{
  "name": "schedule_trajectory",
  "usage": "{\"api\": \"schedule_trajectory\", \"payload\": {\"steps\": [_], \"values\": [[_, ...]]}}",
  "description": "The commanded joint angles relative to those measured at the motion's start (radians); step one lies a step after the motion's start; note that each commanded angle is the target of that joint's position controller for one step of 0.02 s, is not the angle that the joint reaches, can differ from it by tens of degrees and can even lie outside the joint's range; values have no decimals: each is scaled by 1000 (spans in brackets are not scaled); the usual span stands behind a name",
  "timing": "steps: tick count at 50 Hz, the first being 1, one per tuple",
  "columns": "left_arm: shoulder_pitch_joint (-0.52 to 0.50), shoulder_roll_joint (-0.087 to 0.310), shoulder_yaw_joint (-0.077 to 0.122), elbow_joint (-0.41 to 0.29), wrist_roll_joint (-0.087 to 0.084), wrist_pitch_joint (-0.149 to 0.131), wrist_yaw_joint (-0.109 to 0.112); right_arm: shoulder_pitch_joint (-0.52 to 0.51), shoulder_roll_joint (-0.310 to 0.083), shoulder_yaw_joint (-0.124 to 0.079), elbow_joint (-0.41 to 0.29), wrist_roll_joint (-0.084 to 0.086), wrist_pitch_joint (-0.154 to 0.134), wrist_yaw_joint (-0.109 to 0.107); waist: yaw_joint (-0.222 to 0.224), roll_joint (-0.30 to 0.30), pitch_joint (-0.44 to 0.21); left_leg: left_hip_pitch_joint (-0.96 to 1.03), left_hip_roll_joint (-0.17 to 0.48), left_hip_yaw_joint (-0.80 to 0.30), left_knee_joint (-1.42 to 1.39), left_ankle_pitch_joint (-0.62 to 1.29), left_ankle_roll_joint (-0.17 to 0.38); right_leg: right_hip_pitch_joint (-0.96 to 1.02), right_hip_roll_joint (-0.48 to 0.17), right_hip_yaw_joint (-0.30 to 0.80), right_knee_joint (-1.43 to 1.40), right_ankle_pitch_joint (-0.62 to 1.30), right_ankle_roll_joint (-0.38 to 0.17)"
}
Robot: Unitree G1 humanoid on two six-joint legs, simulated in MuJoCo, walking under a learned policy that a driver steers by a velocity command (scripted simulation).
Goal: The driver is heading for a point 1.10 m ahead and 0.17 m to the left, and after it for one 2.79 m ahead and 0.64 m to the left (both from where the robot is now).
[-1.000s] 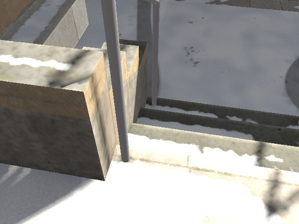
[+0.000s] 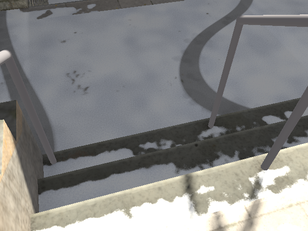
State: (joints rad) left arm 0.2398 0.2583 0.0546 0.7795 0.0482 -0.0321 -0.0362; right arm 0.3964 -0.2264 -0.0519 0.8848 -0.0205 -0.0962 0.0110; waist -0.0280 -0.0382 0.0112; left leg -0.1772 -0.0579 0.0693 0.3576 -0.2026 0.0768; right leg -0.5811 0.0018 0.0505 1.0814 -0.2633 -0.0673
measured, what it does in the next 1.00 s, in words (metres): walks ahead, turning left: right foot, then left foot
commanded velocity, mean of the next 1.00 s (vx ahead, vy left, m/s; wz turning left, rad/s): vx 0.50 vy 0.00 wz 0.28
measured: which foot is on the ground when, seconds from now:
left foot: down 0.00-0.26, up 0.28-0.68, down 0.70-1.00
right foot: up 0.00-0.24, down 0.26-0.76, up 0.78-1.00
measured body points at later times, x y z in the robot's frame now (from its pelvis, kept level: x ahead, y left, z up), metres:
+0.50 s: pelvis +0.25 -0.04 +0.00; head +0.26 -0.05 +0.45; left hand +0.25 +0.22 -0.13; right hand +0.33 -0.30 -0.14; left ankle +0.29 +0.12 -0.68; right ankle +0.25 -0.11 -0.74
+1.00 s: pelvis +0.43 +0.03 -0.03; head +0.43 +0.04 +0.42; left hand +0.44 +0.32 -0.16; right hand +0.50 -0.22 -0.16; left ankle +0.34 +0.07 -0.74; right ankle +0.57 -0.11 -0.69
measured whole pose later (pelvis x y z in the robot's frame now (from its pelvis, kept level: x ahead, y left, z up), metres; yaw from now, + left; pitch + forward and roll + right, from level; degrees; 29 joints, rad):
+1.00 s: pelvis +0.43 +0.03 -0.03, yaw +22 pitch +0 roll -1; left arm 0.22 0.26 0.06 0.84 0.05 0.00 -0.01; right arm 0.48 -0.23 -0.04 0.88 0.00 -0.02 -0.04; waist -0.04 0.00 -0.01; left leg -0.21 -0.10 -0.04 0.71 -0.49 0.11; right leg -0.62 -0.07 0.05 1.04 -0.08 0.01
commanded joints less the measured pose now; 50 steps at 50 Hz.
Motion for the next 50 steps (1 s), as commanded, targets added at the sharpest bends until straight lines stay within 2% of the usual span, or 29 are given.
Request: {"api": "schedule_trajectory", "payload": {"steps": [1, 5, 9, 11, 12, 13, 14, 15, 16, 19, 20, 23, 26, 28, 29, 33, 35, 36, 37, 38, 39, 40, 41, 43, 44, 46, 47, 48, 50], "values": [[-37, -1, -19, -75, 1, -2, -5, 13, -74, -6, -34, 9, -23, 1, 35, 109, 50, -9, 241, -199, -204, 235, 140, -74, -53, -28, -154, 129, 16], [-173, -8, -36, -111, -22, -14, -4, 79, -125, -11, -6, 16, -11, -1, -5, 112, 48, -19, 223, -131, -179, 324, 113, 48, -34, -101, -377, 225, 25], [-236, 13, -31, -132, -16, -29, 14, 137, -135, -3, 21, 16, 10, -19, -30, 110, 72, 107, 274, -154, -104, 394, 116, 55, -18, -118, -465, 127, 4], [-166, 13, -24, -111, -16, -34, 23, 147, -141, 2, 31, 18, 22, -26, 5, 108, 46, 123, 275, -155, 21, 610, 105, 199, 29, -136, -529, 64, -21], [-18, 14, -15, -59, -6, -42, 30, 141, -141, 4, 34, 22, 26, -29, 73, 82, -23, 88, 233, -122, 190, 672, 85, 392, 58, -130, -604, 96, -40], [167, 89, 9, -17, 10, -51, 44, 126, -127, 9, 12, 26, 25, -30, 153, 32, -133, -72, 192, -94, 430, 480, 56, 655, -76, 23, -627, 65, -86], [273, 195, 34, -12, 20, -48, 54, 183, -2, 40, -34, 54, 22, -23, 155, -165, -290, -403, 54, -8, 808, -149, -1, 954, -411, 443, -680, 30, -188], [276, 175, 36, -1, -26, -32, 49, 173, -119, 4, -24, 33, 29, -34, 162, -117, -283, -482, 27, -104, 936, -312, 7, 856, -449, 574, -765, 20, -229], [200, 115, 20, 2, -29, -28, 45, 100, -134, -9, -45, 28, 33, -34, 124, -51, -133, -518, 71, -142, 971, -247, 10, 734, -400, 427, -784, 5, -209], [54, 2, -8, -4, -35, -50, 42, 59, -75, -13, -39, 11, 67, -16, 29, -26, 40, -388, 147, -152, 782, -108, -8, 426, -254, 114, -901, 115, -80], [65, 8, -6, 3, -31, -63, 45, 78, -60, -14, -37, 5, 85, -10, 16, -74, 39, -349, 140, -141, 770, -91, -19, 392, -250, 78, -909, 183, -84], [88, 33, 5, 26, -35, -84, 46, 5, -43, -16, -66, 9, 111, -8, -8, -33, 51, -364, 140, -129, 672, 19, -28, 377, -219, -37, -926, 317, -93], [97, 72, 13, 50, -38, -80, 52, -115, -21, -1, -126, -13, 113, 5, 4, -34, 47, -332, 120, -61, 551, 166, -33, 367, -191, -150, -879, 527, -90], [108, 88, 14, 50, -34, -78, 50, -150, -28, 6, -143, -12, 117, 10, 16, -29, 35, -330, 122, -42, 500, 184, -32, 391, -215, -168, -856, 558, -102], [133, 113, 17, 55, -12, -88, 52, -84, -61, -11, -115, -26, 121, 7, 9, -30, -19, -347, 122, -33, 668, 291, -13, 459, -266, -154, -771, 642, -123], [163, 112, 12, 56, -14, -74, 47, -156, -104, -28, -159, -38, 135, 4, 25, -21, 0, -375, 112, -11, 683, 128, 39, 488, -297, -196, -594, 644, -101], [91, 152, 23, 32, -26, -57, 48, -34, -111, -37, -123, -26, 148, 0, -44, -58, -65, -126, 40, 67, 645, 20, 80, 376, -265, -266, -399, 863, -50], [120, 173, 31, 43, -42, -32, 55, -65, -88, -27, -142, -1, 136, 5, -19, -55, -21, -88, -11, 53, 407, -310, 86, 357, -265, -247, -344, 845, -51], [114, 197, 42, 55, -36, -12, 59, 47, -106, -41, -106, -7, 126, 5, -89, -15, -37, 26, -46, 71, 305, -260, 105, 348, -238, -242, -123, 808, -38], [83, 145, 38, 38, -26, -2, 65, 127, -193, -64, -74, -11, 109, -7, -119, 194, -18, 187, 115, -206, 173, 99, 182, 94, -130, -235, 304, 240, 14], [199, 12, 2, 16, -2, -1, 66, 30, -213, -42, -113, 40, 85, -3, 47, 271, -10, 217, 296, -549, 236, 690, 256, -157, -28, -110, 475, -306, 59], [122, 68, 5, -33, 17, -20, 52, 87, -243, -57, -125, 66, 88, -5, -42, 223, -82, 184, 386, -736, 30, 479, 396, -214, -15, 8, 416, -266, 105], [68, 125, 29, -30, 1, -31, 39, 80, -211, -50, -102, 26, 93, -20, -33, 120, 15, 114, 398, -728, 6, 245, 401, -248, -52, 32, 341, -261, 117], [36, 135, 37, -2, -9, -14, 37, -21, -160, -30, -119, -3, 99, -35, 32, 51, 108, -86, 311, -549, 71, 196, 297, -147, -92, 24, 137, -222, 126], [73, 86, 21, 30, 7, 11, 34, 7, -163, -33, -97, -5, 99, -44, 33, 59, 86, -135, 272, -469, 74, 262, 266, -59, -83, -12, 93, -187, 130], [120, 77, 27, 65, 6, 38, 37, 58, -172, -33, -72, -9, 85, -47, 26, 87, 46, -140, 225, -391, 109, 397, 222, 11, -66, -44, 84, 30, 105], [106, 72, 25, 64, 4, 41, 33, 75, -167, -28, -63, 13, 82, -50, 30, 92, 30, -120, 206, -386, 134, 418, 205, -4, -65, -43, 57, 98, 88], [-12, 104, 38, 16, -6, 30, 24, 105, -164, -29, -42, 34, 66, -61, 11, 79, 54, -39, 183, -403, 180, 207, 179, -133, -84, 24, -40, 280, 72], [-85, 105, 36, -2, -4, 15, 20, 155, -161, -32, -30, 32, 47, -62, -21, 121, 45, 54, 184, -447, 199, 163, 183, -237, -80, 22, -138, 367, 59]]}}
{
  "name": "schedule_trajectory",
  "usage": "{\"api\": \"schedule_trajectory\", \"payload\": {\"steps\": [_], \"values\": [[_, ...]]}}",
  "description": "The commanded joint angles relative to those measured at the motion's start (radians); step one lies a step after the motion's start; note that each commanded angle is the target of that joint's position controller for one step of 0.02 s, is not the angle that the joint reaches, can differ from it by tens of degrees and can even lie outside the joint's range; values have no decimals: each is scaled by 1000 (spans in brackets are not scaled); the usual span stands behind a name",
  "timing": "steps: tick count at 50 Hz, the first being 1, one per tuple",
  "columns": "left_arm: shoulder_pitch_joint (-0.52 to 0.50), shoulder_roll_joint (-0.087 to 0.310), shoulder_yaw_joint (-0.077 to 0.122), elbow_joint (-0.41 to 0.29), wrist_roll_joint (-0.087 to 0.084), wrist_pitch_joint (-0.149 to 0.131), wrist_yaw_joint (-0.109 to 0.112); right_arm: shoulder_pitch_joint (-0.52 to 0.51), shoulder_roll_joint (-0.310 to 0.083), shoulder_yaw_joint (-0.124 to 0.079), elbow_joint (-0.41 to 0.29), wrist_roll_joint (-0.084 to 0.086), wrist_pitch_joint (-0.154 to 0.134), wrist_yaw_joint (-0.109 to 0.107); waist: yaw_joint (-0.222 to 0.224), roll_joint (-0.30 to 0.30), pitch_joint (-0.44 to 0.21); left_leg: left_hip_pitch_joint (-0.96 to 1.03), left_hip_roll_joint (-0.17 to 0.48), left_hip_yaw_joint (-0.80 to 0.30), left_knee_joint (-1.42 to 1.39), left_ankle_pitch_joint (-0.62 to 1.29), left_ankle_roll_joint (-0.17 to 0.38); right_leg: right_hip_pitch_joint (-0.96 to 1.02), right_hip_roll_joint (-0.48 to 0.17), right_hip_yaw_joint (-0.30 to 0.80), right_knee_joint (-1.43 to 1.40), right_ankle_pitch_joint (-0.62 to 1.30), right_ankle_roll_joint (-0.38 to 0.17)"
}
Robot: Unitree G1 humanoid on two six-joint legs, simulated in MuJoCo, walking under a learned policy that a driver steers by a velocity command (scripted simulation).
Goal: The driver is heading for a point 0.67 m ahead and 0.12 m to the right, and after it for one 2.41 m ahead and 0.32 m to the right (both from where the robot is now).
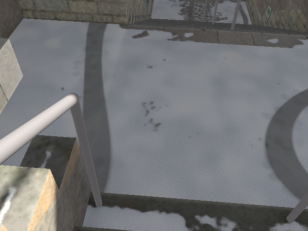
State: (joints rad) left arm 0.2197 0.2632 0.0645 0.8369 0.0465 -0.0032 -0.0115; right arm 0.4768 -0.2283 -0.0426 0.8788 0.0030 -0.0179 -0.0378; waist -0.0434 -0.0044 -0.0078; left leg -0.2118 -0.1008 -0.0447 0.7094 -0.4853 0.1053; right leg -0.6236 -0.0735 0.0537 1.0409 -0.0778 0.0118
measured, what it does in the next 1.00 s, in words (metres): goes down, turning right: right foot 0.17 m lower, then left foot 0.17 m lower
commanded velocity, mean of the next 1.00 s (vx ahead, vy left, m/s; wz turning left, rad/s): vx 0.50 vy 0.00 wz -0.23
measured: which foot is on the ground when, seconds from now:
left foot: down 0.00-0.26, up 0.28-0.80, down 0.82-1.00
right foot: up 0.00-0.24, down 0.26-0.82, up 0.84-1.00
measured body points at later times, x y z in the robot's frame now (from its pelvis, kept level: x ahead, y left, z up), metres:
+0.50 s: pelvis +0.24 -0.07 -0.17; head +0.24 -0.08 +0.28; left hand +0.21 +0.18 -0.30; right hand +0.31 -0.32 -0.31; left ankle +0.35 +0.08 -0.81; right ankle +0.20 -0.12 -0.89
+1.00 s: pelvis +0.51 -0.06 -0.34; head +0.52 -0.04 +0.11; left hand +0.63 +0.17 -0.49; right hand +0.42 -0.29 -0.47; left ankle +0.51 +0.01 -1.06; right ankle +0.48 -0.20 -0.91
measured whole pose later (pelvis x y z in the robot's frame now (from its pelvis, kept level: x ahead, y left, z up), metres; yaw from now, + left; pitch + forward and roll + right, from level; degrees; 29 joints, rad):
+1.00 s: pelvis +0.51 -0.06 -0.34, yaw -17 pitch +0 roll +0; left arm 0.27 0.23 0.03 0.95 0.05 0.02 0.02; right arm 0.46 -0.17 -0.04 0.98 0.01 -0.08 -0.01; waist 0.03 -0.05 -0.01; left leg -0.27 -0.08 0.05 0.66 -0.38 0.09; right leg -0.74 0.03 0.08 1.54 -0.34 -0.08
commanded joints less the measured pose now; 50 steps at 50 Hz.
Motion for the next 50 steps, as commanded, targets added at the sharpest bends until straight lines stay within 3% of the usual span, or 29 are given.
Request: {"api": "schedule_trajectory", "payload": {"steps": [1, 5, 10, 12, 13, 14, 15, 16, 17, 18, 19, 21, 23, 24, 27, 29, 32, 36, 38, 40, 41, 42, 43, 44, 45, 46, 47, 48, 50], "values": [[-101, 81, 16, -80, 6, -18, -16, 38, -149, -38, -26, 15, -40, -19, 6, 73, 82, -24, 185, -287, -149, 311, 148, -119, 15, -3, -218, 307, -12], [-98, -8, -12, -89, 7, -6, -54, 1, -100, -16, -18, 2, -50, -20, -6, 61, 60, -242, 139, -183, -83, 138, 104, 184, 73, -52, -352, 562, -46], [-82, 4, -14, -96, -30, -7, -17, 61, -88, -2, 28, -46, -19, -58, -67, 94, 138, -45, 170, -141, 199, 388, 90, 177, 56, -29, -646, 431, -75], [192, 58, 14, 5, -22, -15, 13, 62, -104, -1, 38, -56, -20, -55, 25, 29, 58, 24, 162, -91, 531, 657, 90, 365, 66, -49, -766, 305, -111], [443, 73, 31, 77, -18, -17, 14, -12, -126, -3, 49, -49, -24, -47, 171, -2, -37, -120, 138, 4, 846, 683, 72, 669, 96, -157, -736, 462, -128], [492, 118, 41, 118, -25, -15, 9, -2, -80, -11, 39, -52, -28, -28, 161, -227, -17, -413, -30, 84, 1358, -131, 24, 847, -54, 66, -740, 649, -196], [456, 127, 21, 81, -26, -30, -12, 88, -25, 10, -11, -10, -28, -25, 37, -230, -116, -696, 43, 49, 1480, -308, 2, 1072, -196, 216, -309, 1105, -227], [443, 142, 26, 58, -60, -26, -20, 39, -89, 7, -37, -23, -30, -20, 87, -126, -149, -837, 90, 15, 1342, -140, -2, 1094, -244, 289, -411, 929, -306], [382, 177, 45, 49, -62, -18, -11, 20, -138, -4, -34, -67, -24, -20, 72, -26, -125, -831, 119, -18, 1208, -24, -36, 926, -303, 427, -539, 403, -432], [303, 147, 38, 43, -50, -19, 8, -62, -167, -16, -35, -86, -15, -9, 57, -31, -64, -810, 158, -33, 1095, -46, -70, 732, -307, 562, -615, -14, -466], [254, 76, 3, 48, -42, -38, 7, -154, -197, -32, -50, -80, -10, 1, 23, 80, 46, -776, 195, -80, 825, 133, -87, 555, -245, 511, -613, 0, -411], [275, 72, -8, 71, -51, -57, 27, -238, -125, -20, -54, -57, 10, 14, 9, 22, 160, -605, 203, -47, 498, 249, -146, 265, -126, 404, -641, 136, -352], [311, 101, -1, 88, -46, -48, 36, -213, -37, 4, -22, -80, 23, 31, 21, -95, 88, -446, 175, 17, 428, 319, -154, 214, -74, 373, -647, 225, -334], [315, 112, 4, 84, -34, -46, 29, -133, -40, -2, 9, -67, 24, 38, 2, -124, 35, -414, 170, 17, 481, 452, -132, 229, -69, 371, -612, 277, -331], [353, 41, -16, 94, -42, -55, 45, -379, -128, -40, -63, -56, 0, 43, 64, -24, 104, -643, 179, -64, 229, 645, -120, 389, -11, 433, -501, 2, -315], [296, 49, -16, 71, -46, -69, 55, -423, -63, -17, -72, -63, -8, 51, 66, -32, 81, -371, 112, 0, 64, 909, -122, 172, 76, 366, -478, -141, -262], [296, 61, -16, 62, -46, -71, 47, -437, -38, -10, -84, -54, -3, 49, 88, -89, 74, -318, 98, 7, 19, 909, -112, 205, 74, 365, -394, -101, -255], [347, 38, -25, 81, 5, -48, 50, -501, -37, -5, -142, -27, -23, 44, 185, -92, 126, -284, 94, -3, -261, 808, -101, 346, 114, 338, -230, -87, -240], [355, 30, -28, 105, 5, -37, 70, -423, -24, -5, -122, -6, -36, 26, 198, -68, 136, -193, 134, -21, -434, 862, -81, 407, 129, 330, -92, -9, -236], [285, 56, -29, 100, -4, -32, 57, -118, -34, -18, -41, -21, -42, 13, 35, -38, 24, 125, 124, 73, -430, 900, -53, 317, 136, 256, 235, 168, -231], [315, 73, -17, 103, -12, -30, 54, -23, -103, -39, 5, -41, -42, 14, 16, 69, 27, 242, 198, -14, -557, 826, -19, 223, 172, 202, 481, -50, -220], [345, 21, -13, 102, -31, -33, 46, 141, -138, -48, 34, -43, -39, 29, -19, 200, -126, 606, 356, -119, -172, 1239, 47, -69, 263, 105, 888, -780, -188], [434, 15, -20, 80, -58, -35, 64, 168, -125, -41, 37, -28, -41, 52, 21, 222, -219, 784, 465, -230, 53, 1341, 82, -313, 216, 72, 1054, -839, -173], [379, 53, -22, 80, -22, -27, 76, 180, -123, -42, 30, 15, -38, 56, -3, 166, -201, 718, 474, -292, -20, 1119, 130, -435, 175, 40, 1095, -736, -160], [213, 91, -20, 32, -5, -20, 66, 116, -188, -66, 18, 25, -46, 41, -44, 245, -120, 595, 535, -477, -232, 421, 283, -587, 154, 27, 983, -579, -134], [92, 123, -3, 36, 18, -2, 62, 46, -96, -39, 17, 17, -35, 35, -4, 17, 28, 356, 475, -461, -341, 194, 243, -571, 111, 55, 869, -459, -125], [65, 94, -4, 39, 23, 14, 55, 61, -101, -32, 38, -4, -43, 36, 11, 82, 101, 166, 484, -505, -311, 248, 253, -511, 86, 73, 763, -467, -110], [54, 50, -17, 52, 11, 14, 46, 62, -44, -12, 75, -4, -73, 34, 60, -5, 180, -1, 371, -366, -234, 354, 130, -470, 64, 157, 536, -246, -107], [-1, 11, -25, 65, 18, 27, 11, -22, -64, -9, 58, 14, -100, 21, 108, 85, 157, -297, 241, -214, -353, 299, 74, -133, 59, 27, 124, 6, -51]]}}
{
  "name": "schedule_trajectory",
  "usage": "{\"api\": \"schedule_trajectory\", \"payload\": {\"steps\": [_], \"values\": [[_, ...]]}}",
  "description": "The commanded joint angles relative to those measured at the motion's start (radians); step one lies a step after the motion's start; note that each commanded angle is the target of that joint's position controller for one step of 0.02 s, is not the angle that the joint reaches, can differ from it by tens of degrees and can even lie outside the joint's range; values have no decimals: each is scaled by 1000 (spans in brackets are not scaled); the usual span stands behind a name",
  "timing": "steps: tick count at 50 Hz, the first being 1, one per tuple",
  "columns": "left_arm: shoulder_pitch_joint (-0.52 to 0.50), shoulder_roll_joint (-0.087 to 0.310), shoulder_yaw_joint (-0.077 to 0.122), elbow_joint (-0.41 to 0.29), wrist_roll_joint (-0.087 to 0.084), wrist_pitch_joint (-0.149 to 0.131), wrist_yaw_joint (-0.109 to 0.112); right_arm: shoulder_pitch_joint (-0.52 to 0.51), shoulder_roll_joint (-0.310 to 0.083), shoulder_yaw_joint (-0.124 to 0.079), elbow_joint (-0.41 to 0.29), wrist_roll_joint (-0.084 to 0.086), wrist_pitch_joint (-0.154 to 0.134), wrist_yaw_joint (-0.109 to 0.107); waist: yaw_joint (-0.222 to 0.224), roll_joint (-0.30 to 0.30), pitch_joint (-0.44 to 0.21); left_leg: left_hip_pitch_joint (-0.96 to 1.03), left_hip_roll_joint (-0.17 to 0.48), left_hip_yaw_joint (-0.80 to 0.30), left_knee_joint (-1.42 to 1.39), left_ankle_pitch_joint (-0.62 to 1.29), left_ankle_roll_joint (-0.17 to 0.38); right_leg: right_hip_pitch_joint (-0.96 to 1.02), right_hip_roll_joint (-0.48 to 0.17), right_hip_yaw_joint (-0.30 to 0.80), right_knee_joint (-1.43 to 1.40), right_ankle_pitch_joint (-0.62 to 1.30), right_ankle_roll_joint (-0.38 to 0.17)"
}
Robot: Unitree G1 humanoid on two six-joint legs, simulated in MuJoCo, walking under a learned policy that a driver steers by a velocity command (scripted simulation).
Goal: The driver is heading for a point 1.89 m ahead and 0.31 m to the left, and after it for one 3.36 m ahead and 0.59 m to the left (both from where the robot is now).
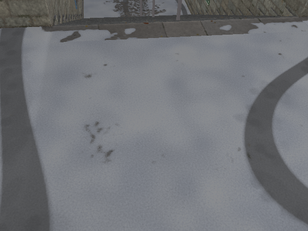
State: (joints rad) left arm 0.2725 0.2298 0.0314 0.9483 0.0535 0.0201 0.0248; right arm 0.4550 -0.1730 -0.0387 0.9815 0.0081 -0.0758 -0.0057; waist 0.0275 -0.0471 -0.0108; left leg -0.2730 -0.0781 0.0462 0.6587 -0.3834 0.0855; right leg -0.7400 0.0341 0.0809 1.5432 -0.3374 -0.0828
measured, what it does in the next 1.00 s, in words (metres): goes down, turning left: right foot 0.17 m lower, then left foot 0.17 m lower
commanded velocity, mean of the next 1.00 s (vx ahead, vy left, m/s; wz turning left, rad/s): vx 0.30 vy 0.00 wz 0.20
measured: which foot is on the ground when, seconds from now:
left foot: down 0.00-0.36, up 0.38-0.88, down 0.90-1.00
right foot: up 0.00-0.34, down 0.36-0.90, up 0.92-1.00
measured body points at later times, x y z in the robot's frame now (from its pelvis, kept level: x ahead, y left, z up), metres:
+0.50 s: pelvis +0.29 -0.02 -0.16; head +0.30 -0.03 +0.29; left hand +0.35 +0.21 -0.31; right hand +0.24 -0.26 -0.32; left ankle +0.22 +0.11 -0.72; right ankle +0.30 -0.08 -0.89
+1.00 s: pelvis +0.49 +0.05 -0.33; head +0.53 +0.08 +0.11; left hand +0.42 +0.28 -0.49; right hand +0.70 -0.15 -0.46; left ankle +0.57 +0.13 -1.06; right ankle +0.40 -0.09 -0.78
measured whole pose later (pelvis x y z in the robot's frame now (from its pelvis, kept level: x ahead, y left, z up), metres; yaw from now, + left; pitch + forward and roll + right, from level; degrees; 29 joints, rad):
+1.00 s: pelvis +0.49 +0.05 -0.33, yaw +16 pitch +1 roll -1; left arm 0.33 0.20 0.02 0.95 0.02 0.00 0.06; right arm 0.08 -0.21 -0.05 0.92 -0.01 -0.01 0.02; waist 0.05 -0.03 0.08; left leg -0.40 -0.06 0.05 0.49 -0.10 0.10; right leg -0.59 -0.02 -0.07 1.98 -0.81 -0.03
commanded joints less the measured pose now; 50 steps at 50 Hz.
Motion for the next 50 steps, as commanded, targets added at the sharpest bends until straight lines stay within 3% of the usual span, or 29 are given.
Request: {"api": "schedule_trajectory", "payload": {"steps": [1, 2, 3, 4, 7, 9, 13, 15, 17, 18, 19, 20, 21, 22, 24, 25, 27, 28, 29, 30, 32, 35, 41, 43, 45, 46, 47, 48, 50], "values": [[-35, 24, 4, -28, 37, 13, -31, 45, -163, -30, -23, 15, -43, -16, 29, 177, 99, -188, 247, -342, -274, 373, 134, 6, -49, -37, -350, 294, 46], [19, 26, 5, 13, 28, 15, -27, 76, -193, -42, -15, 11, -45, -17, 45, 207, 40, -95, 273, -365, -209, 500, 132, -26, -62, -35, -272, 375, 36], [-21, 44, 10, -5, 12, 15, -25, 107, -157, -33, -14, 20, -42, -14, 40, 170, 49, -59, 278, -374, -195, 529, 117, -75, -77, -15, -298, 372, 31], [-118, 74, 23, -23, 0, -5, -33, 103, -107, -27, 2, 30, -50, -17, 28, 80, 86, -8, 215, -334, -120, 290, 84, -149, -98, 55, -513, 588, 10], [-243, 23, 7, -32, 2, -48, -60, 32, -85, -9, -39, 6, -36, -20, -19, 61, 85, -240, 128, -238, -100, 12, 87, 208, -57, -89, -785, 960, 31], [-261, 10, 7, -49, -1, -55, -61, 48, -99, -9, -27, -9, -29, -11, -48, 109, 110, -213, 139, -244, -15, 60, 91, 246, -47, -95, -812, 916, 35], [-402, 1, -6, -142, -26, -78, -56, 181, -85, -5, 35, -49, 1, -26, -215, 121, 202, 31, 141, -239, 127, 342, 99, 201, -42, -140, -1084, 665, 50], [-286, 11, -2, -116, -35, -88, -38, 206, -93, -2, 73, -64, 29, -53, -198, 108, 189, 140, 141, -240, 311, 565, 112, 279, -60, -120, -1241, 564, 31], [40, 62, 29, 3, -26, -95, -36, 191, -116, 1, 111, -62, 50, -66, -56, 64, 92, 55, 128, -214, 682, 575, 129, 584, -87, -114, -1375, 669, -10], [195, 109, 46, 59, -11, -89, -43, 172, -131, -5, 104, -41, 41, -46, 18, -60, -3, -130, 52, -113, 981, 228, 102, 860, -130, -106, -1329, 814, -33], [309, 136, 40, 73, -18, -80, -59, 275, -65, -5, 98, 4, 32, -44, -6, -155, -218, -521, -23, -98, 1382, -600, 40, 1341, -360, 95, -807, 1345, -137], [349, 126, 29, 70, -40, -73, -69, 261, -126, -7, 71, 33, 25, -63, 46, -95, -328, -716, 18, -138, 1407, -562, 42, 1467, -456, 197, -780, 1301, -193], [278, 155, 48, 46, -39, -75, -56, 110, -151, -6, 26, 9, 26, -59, 81, -137, -255, -897, 68, -138, 1317, -400, 30, 1355, -496, 310, -951, 665, -315], [206, 97, 34, 38, -38, -65, -35, -8, -171, -20, 19, -31, 35, -47, 55, -32, -115, -855, 97, -120, 1199, -283, 4, 1075, -452, 300, -1078, 415, -301], [118, 44, 5, 34, -16, -90, -26, -18, -137, -30, 63, -72, 56, -25, -39, 65, 77, -617, 113, -184, 867, -15, -25, 608, -370, 197, -1075, 613, -219], [104, 51, 2, 31, -29, -100, -15, -54, -80, -16, 50, -56, 65, -11, -77, 90, 134, -449, 113, -169, 586, 131, -65, 388, -306, 74, -1151, 629, -177], [120, 88, 10, 54, -21, -104, -6, -12, -20, -14, 88, -82, 80, 6, -90, -27, 71, -301, 97, -108, 504, 197, -71, 346, -301, 37, -1124, 888, -188], [123, 112, 21, 50, -16, -108, -6, 49, -38, -19, 104, -79, 86, 3, -109, -50, 0, -309, 93, -93, 584, 310, -52, 411, -313, 29, -1054, 979, -190], [110, 100, 19, 30, -33, -104, -15, -1, -45, -16, 77, -69, 88, 7, -100, -49, -4, -340, 105, -89, 585, 309, -42, 426, -324, 7, -1065, 968, -186], [130, 58, 17, 58, -49, -116, -11, -139, -88, -32, 12, -53, 76, 18, -68, -49, 60, -473, 122, -159, 441, 469, -23, 510, -277, -15, -1050, 752, -143], [171, 32, 8, 78, -39, -118, -1, -252, -94, -35, -34, -42, 61, 35, -36, -22, 97, -489, 113, -148, 245, 654, -7, 519, -243, -57, -1020, 516, -115], [151, 34, -1, 69, -37, -118, 12, -338, -69, -24, -68, -57, 42, 56, -15, 17, 78, -267, 86, -99, 73, 969, -2, 405, -222, -109, -953, 185, -57], [265, 61, 11, 86, -1, -87, 32, -477, -70, -7, -117, -26, 45, 61, 81, 26, 201, -284, 142, -45, -277, 851, -25, 562, -252, -80, -705, 116, -66], [273, 63, 15, 85, 4, -70, 37, -351, -109, -21, -75, -35, 38, 66, 39, 70, 162, -116, 143, -9, -384, 804, -16, 548, -251, -94, -506, 159, -74], [244, 69, 16, 74, -16, -55, 23, -40, -155, -49, 49, -63, 47, 55, -102, 146, -24, 361, 125, 33, -405, 900, 11, 363, -132, -200, -41, 1, -47], [297, 22, 17, 40, -57, -55, 25, 49, -263, -67, 55, -76, 45, 64, -91, 319, -150, 757, 322, -86, -43, 1729, 114, -23, -10, -301, 443, -677, 24], [208, 61, 9, -48, -87, -46, 34, 88, -305, -76, 24, -30, 49, 58, -159, 268, -364, 991, 513, -336, 69, 1940, 282, -306, -14, -202, 650, -692, 44], [75, 92, 9, -101, -58, -36, 41, 62, -282, -71, -9, 6, 65, 31, -190, 138, -379, 889, 527, -369, -34, 1661, 303, -388, -43, -175, 649, -570, 49], [34, 26, -21, -135, -17, -30, 35, -128, -242, -57, -89, -15, 89, -29, -92, 93, -284, 550, 520, -458, -234, 706, 335, -414, -88, -77, 506, -308, 62]]}}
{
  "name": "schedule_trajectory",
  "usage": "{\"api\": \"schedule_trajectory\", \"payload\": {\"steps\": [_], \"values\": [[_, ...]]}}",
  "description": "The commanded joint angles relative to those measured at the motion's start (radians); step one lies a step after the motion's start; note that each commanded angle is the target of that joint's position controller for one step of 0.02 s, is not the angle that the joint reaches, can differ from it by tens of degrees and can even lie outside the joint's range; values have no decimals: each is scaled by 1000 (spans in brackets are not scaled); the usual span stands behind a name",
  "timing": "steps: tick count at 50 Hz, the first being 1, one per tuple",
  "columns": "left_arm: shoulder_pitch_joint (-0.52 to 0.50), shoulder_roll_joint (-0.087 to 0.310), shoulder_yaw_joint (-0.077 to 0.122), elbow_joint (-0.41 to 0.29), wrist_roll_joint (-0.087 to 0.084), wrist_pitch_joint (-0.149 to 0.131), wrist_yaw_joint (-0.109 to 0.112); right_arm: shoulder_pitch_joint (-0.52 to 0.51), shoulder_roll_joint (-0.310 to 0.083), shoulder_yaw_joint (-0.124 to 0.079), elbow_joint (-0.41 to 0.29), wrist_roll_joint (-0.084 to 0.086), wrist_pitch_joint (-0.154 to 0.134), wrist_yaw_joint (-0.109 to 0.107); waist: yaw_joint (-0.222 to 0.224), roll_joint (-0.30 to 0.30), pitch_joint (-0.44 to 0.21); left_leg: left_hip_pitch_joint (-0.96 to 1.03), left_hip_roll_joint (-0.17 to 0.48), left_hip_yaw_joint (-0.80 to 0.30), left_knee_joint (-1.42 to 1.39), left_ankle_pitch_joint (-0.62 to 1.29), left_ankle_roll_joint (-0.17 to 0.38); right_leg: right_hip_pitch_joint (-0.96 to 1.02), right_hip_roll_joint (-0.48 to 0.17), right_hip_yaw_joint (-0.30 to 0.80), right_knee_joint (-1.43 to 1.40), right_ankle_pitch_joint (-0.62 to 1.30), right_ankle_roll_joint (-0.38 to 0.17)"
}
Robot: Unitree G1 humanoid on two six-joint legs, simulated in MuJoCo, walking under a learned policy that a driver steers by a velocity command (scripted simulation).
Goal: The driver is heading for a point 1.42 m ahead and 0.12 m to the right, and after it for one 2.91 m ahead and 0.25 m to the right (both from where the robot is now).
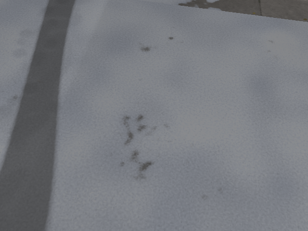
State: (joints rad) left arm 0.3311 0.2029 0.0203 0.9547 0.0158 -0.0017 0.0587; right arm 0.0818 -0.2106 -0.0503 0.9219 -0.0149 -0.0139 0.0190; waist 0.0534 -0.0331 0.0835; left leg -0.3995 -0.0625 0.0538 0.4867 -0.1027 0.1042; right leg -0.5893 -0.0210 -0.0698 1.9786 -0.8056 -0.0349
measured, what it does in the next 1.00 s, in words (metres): walks ahead: right foot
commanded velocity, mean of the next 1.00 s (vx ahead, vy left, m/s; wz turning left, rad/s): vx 0.07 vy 0.00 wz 0.14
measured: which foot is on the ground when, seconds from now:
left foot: down 0.00-1.00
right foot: up 0.00-0.44, down 0.46-0.94, up 0.96-1.00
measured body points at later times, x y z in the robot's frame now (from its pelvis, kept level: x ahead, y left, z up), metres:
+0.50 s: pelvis +0.06 -0.05 -0.01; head +0.04 -0.06 +0.44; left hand +0.19 +0.19 -0.11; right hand +0.14 -0.29 -0.14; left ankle +0.10 +0.06 -0.73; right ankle +0.10 -0.17 -0.73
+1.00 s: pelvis +0.15 -0.03 +0.00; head +0.15 -0.02 +0.45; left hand +0.16 +0.22 -0.15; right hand +0.21 -0.27 -0.14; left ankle +0.10 +0.06 -0.73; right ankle +0.10 -0.16 -0.71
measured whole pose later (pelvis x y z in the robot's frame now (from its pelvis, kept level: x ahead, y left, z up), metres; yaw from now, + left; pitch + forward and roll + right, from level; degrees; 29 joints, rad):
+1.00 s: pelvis +0.15 -0.03 +0.00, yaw +6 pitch +0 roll +0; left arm 0.38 0.22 0.06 0.89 0.03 -0.02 0.00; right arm 0.34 -0.19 -0.03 0.93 -0.03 -0.07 0.01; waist -0.01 -0.03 -0.02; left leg -0.19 -0.04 0.01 0.58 -0.39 0.05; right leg -0.26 0.01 0.03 0.79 -0.47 -0.07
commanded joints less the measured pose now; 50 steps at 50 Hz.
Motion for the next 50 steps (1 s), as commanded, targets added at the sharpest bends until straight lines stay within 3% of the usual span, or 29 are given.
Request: {"api": "schedule_trajectory", "payload": {"steps": [1, 2, 4, 8, 11, 15, 17, 20, 22, 23, 24, 25, 26, 28, 29, 31, 34, 35, 36, 38, 40, 42, 44, 45, 46, 47, 48, 49, 50], "values": [[-68, 74, -2, -142, 44, 13, -3, 202, -159, -27, -61, 9, 28, -59, -101, 42, -279, 433, 454, -465, -110, 308, 297, -456, -25, 63, 13, 231, 23], [-54, 80, 2, -153, 43, 31, -8, 173, -129, -2, -52, -10, 23, -54, -36, 7, -208, 235, 365, -388, -112, 173, 237, -379, -25, 89, -151, 408, 35], [-103, 15, -18, -188, 37, 61, -15, 146, -138, 4, -73, -14, 5, -56, -13, 47, -142, 12, 283, -346, -105, 208, 212, -330, 18, 64, -235, 530, 56], [-152, -20, -28, -244, 32, 67, -13, 206, -110, 24, -83, 2, 8, -69, -18, 86, -197, 50, 245, -378, -33, 240, 190, -380, 46, 85, -257, 616, 100], [-259, -16, -29, -306, 37, 82, -13, 246, -99, 35, -112, 2, 18, -81, -63, 92, -159, 90, 235, -444, -61, -79, 162, -456, 43, 105, -281, 639, 127], [-299, 6, -27, -344, 36, 77, -23, 242, -102, 29, -155, -8, 25, -86, -82, 114, -121, 109, 226, -477, -147, -364, 131, -293, -9, 147, -697, 689, 128], [-305, 10, -23, -346, 19, 74, -33, 241, -118, 16, -169, -18, 39, -85, -107, 162, -125, 97, 222, -451, -174, -405, 113, -103, -19, 141, -1002, 666, 106], [-209, 42, -3, -308, -20, 71, -54, 249, -143, 3, -188, -27, 65, -41, -111, 230, -82, -83, 214, -413, -205, -467, 96, 267, 45, 54, -1219, 463, 41], [-128, 47, 5, -278, -14, 56, -51, 268, -120, 7, -193, -24, 71, -27, -82, 157, -27, -174, 186, -413, -167, -544, 58, 433, 64, 15, -1426, 456, 0], [-74, 50, 5, -261, -10, 36, -43, 295, -100, 8, -187, -29, 61, -31, -66, 93, -12, -209, 155, -395, -100, -521, 19, 512, 12, 74, -1533, 470, -6], [-14, 62, -2, -255, -3, 11, -39, 305, -29, 19, -189, -29, 49, -32, -62, -34, -36, -256, 78, -281, 145, -442, -32, 571, -157, 284, -1582, 402, -21], [-10, 121, 4, -252, 20, 8, -31, 263, -50, 6, -223, 1, 30, -24, -53, -201, -14, -322, -7, -143, 118, -399, -65, 470, -344, 578, -1722, 451, -117], [-49, 68, -11, -250, 15, 1, -27, 199, -105, -12, -209, -15, 24, -20, -56, -92, 23, -226, 46, -153, 160, -359, -79, 385, -312, 560, -1717, 468, -127], [-115, 76, -8, -255, 19, -4, -30, 220, -52, -3, -173, -11, 25, 0, -90, -106, -45, -33, 25, -118, 171, -252, -78, 296, -204, 418, -1675, 477, -96], [-128, 87, -5, -260, 9, -6, -30, 234, -44, -3, -162, -12, 29, 9, -101, -130, -73, 46, 18, -102, 164, -212, -73, 259, -171, 367, -1669, 469, -82], [-120, 89, -1, -251, 2, -5, -35, 231, -26, 6, -143, -9, 32, 12, -104, -132, -78, 133, 11, -79, 67, -136, -74, 235, -128, 305, -1657, 477, -66], [-56, 70, -5, -231, 0, -21, -41, 237, -62, 9, -120, -23, 18, -3, -97, -104, -105, 281, 94, -155, -23, -30, -86, 217, -125, 298, -1617, 574, -24], [-15, 62, -5, -223, -7, -26, -46, 232, -81, 2, -100, -12, 16, -7, -75, -30, -109, 281, 122, -191, -18, -16, -84, 228, -93, 264, -1629, 570, -8], [-16, 85, 3, -207, -2, -28, -46, 238, -73, 3, -82, -2, 13, -10, -85, -21, -99, 251, 122, -190, -25, -21, -84, 272, -78, 237, -1612, 575, -1], [11, 99, 15, -183, 6, -22, -48, 235, -66, 6, -52, -8, 9, -13, -73, -21, -86, 219, 90, -154, -5, -132, -80, 302, -60, 231, -1617, 414, -9], [30, 135, 37, -171, 11, -6, -51, 211, -60, 4, -51, -14, 9, -10, -57, -54, -31, 117, 27, -83, 85, -332, -51, 296, -76, 285, -1633, 151, -66], [81, 154, 49, -152, 8, 1, -52, 163, -44, 8, -71, -21, 1, 1, -27, -76, 43, -20, 13, -35, 160, -371, -26, 318, -163, 414, -1701, -27, -135], [93, 156, 56, -135, 5, -5, -52, 131, -22, 16, -88, -21, -19, 4, -21, -76, 91, -22, 28, -12, 135, -316, -5, 295, -211, 481, -1728, -31, -176], [60, 153, 58, -134, 6, -11, -51, 166, -16, 16, -79, -13, -33, 3, -53, -88, 94, 58, 27, -14, 82, -304, 7, 256, -186, 440, -1709, 30, -164], [4, 136, 57, -144, 8, -20, -51, 242, -22, 13, -50, -7, -47, 1, -94, -73, 79, 170, 28, -44, 28, -304, 17, 207, -140, 372, -1657, 106, -139], [-52, 96, 49, -162, 4, -34, -53, 331, -60, 2, -17, -10, -62, -5, -132, 13, 71, 290, 81, -185, -49, -364, 36, 121, -57, 270, -1522, 231, -101], [-101, 48, 41, -186, 3, -53, -60, 452, -138, -23, 28, -8, -71, -15, -171, 195, 60, 446, 236, -458, -176, -451, 86, -35, 61, 100, -1263, 356, -54], [-127, 78, 52, -199, 20, -67, -65, 575, -200, -41, 73, -8, -69, -19, -202, 270, 73, 574, 404, -702, -246, -305, 151, -236, 81, 36, -1075, 283, -46], [-190, 104, 62, -207, 33, -67, -66, 586, -166, -32, 78, -16, -66, -25, -198, 140, 86, 616, 423, -693, -208, -157, 172, -343, 49, 72, -956, 242, -52]]}}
